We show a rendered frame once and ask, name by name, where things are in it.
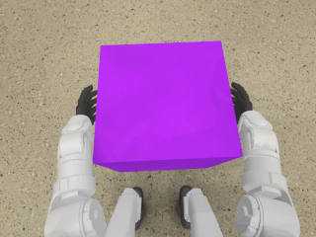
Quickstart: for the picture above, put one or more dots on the carton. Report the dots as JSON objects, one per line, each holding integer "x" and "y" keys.
{"x": 164, "y": 106}

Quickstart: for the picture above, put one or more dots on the robot left upper arm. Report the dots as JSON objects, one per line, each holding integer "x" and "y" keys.
{"x": 81, "y": 218}

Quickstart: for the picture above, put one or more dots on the right robot forearm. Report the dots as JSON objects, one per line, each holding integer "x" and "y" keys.
{"x": 262, "y": 171}

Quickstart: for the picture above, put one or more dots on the left robot foot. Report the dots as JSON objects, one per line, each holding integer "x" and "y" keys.
{"x": 140, "y": 193}

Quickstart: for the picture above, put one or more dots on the right robot thigh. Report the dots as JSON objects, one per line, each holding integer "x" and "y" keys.
{"x": 198, "y": 212}

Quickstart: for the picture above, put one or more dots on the robot right upper arm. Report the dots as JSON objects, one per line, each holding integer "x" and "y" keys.
{"x": 258, "y": 216}

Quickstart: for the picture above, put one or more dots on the left robot forearm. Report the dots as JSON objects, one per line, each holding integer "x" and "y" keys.
{"x": 74, "y": 177}

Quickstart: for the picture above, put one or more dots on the left robot hand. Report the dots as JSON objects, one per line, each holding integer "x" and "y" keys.
{"x": 85, "y": 104}

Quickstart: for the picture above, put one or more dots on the right robot hand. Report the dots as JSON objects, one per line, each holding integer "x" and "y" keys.
{"x": 240, "y": 100}

